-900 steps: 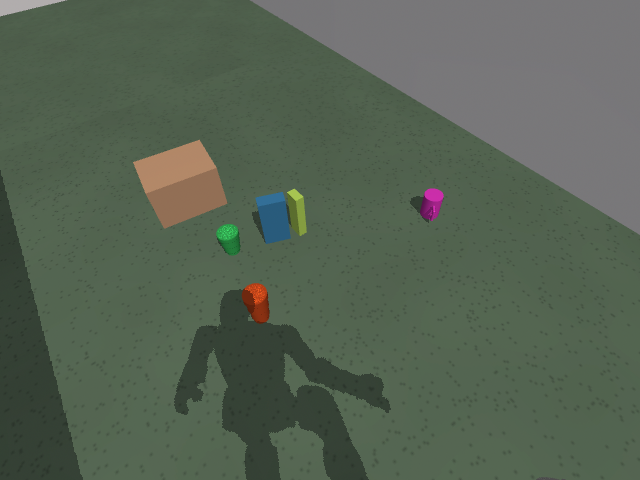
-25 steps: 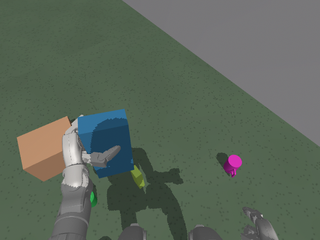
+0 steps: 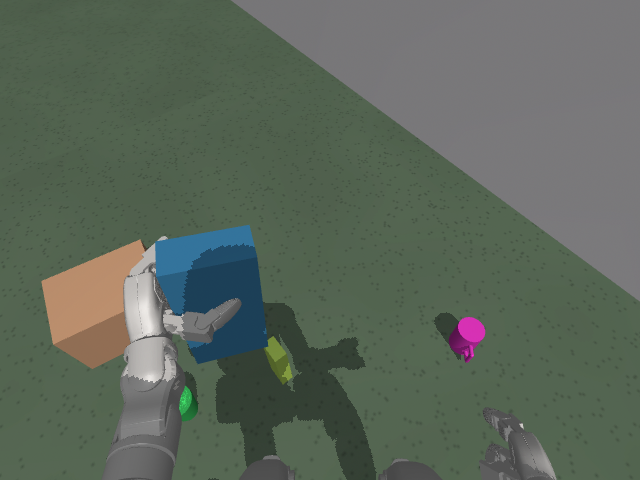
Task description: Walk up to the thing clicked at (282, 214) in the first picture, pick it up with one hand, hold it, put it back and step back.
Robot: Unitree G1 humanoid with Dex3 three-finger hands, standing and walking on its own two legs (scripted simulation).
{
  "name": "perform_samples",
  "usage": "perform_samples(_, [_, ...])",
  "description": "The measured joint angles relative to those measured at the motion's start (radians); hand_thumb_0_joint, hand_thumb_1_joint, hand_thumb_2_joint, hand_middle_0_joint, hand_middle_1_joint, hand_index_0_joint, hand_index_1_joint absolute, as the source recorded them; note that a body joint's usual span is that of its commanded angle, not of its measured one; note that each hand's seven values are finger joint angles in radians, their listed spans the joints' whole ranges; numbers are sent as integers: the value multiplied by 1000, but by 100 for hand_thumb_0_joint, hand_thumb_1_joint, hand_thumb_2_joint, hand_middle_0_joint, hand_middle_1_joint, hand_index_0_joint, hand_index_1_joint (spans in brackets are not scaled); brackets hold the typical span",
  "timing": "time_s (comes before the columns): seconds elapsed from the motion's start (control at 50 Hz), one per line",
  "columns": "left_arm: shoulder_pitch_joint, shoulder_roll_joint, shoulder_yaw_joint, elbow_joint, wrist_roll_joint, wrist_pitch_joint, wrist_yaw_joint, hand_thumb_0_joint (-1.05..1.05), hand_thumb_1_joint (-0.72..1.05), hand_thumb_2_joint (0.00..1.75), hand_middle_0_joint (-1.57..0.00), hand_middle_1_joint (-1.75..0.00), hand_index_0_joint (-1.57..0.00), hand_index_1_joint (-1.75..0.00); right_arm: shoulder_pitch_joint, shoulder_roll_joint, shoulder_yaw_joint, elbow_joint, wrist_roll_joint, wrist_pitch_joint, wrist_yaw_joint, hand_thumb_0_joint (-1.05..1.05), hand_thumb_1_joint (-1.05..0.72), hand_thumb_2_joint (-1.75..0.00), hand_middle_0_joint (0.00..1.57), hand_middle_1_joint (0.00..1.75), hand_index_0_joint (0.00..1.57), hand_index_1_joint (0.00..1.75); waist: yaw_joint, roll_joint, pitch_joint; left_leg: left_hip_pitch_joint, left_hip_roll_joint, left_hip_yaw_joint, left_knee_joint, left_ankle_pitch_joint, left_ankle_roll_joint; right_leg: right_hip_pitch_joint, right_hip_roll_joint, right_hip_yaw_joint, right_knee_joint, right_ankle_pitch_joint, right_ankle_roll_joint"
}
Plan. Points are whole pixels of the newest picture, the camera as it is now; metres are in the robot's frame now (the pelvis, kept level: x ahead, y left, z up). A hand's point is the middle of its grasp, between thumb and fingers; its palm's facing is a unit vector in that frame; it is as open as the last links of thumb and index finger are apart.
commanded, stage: hold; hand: left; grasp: from the side
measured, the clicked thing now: (220, 302) +0.33 +0.15 +0.00
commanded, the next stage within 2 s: crouch in 1.74 s
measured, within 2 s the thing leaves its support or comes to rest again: neither
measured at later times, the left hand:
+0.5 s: hand (195, 294) +0.32 +0.17 +0.05, palm faces +0.23 -0.97 -0.02, open 9.6 cm
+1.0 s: hand (192, 296) +0.32 +0.18 +0.05, palm faces +0.23 -0.97 -0.02, open 9.6 cm
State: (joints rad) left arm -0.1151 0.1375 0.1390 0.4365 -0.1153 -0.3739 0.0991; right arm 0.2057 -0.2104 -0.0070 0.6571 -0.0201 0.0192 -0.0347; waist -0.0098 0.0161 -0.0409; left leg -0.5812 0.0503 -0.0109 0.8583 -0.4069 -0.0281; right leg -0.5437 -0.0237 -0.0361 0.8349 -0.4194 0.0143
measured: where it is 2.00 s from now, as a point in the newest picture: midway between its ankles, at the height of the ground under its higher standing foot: outside the picture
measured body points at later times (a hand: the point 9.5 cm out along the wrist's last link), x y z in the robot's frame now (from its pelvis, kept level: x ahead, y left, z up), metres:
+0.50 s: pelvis +0.00 +0.00 +0.00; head +0.04 +0.00 +0.45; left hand +0.30 +0.23 +0.05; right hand +0.13 -0.24 -0.11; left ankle +0.01 +0.13 -0.70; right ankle +0.00 -0.13 -0.70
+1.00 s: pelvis -0.01 +0.00 +0.00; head +0.03 +0.00 +0.45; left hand +0.30 +0.23 +0.05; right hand +0.13 -0.24 -0.11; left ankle +0.01 +0.13 -0.70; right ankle +0.00 -0.13 -0.70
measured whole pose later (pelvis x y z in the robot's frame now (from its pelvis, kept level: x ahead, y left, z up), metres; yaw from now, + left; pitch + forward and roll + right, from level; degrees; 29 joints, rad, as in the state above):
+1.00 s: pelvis -0.01 +0.00 +0.00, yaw +0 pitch +6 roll -1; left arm -0.10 0.14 0.15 0.44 -0.13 -0.39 0.07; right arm 0.21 -0.21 -0.01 0.67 -0.01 0.00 -0.02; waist -0.01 0.02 -0.03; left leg -0.55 0.05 -0.01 0.83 -0.38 -0.03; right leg -0.51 -0.03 -0.04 0.81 -0.40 0.01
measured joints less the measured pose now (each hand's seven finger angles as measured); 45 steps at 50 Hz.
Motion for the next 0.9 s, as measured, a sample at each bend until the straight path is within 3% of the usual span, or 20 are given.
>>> perform_samples(0.9, [12, 3, 5, 1, -14, -9, -24, 1, -39, 94, -84, -114, -83, -107, 6, -4, -5, 13, 8, -14, 9, 1, -95, -91, 20, 30, 20, 30, 0, 1, 12, 36, -3, 1, -32, 24, 1, 33, -2, 1, -28, 22, 0])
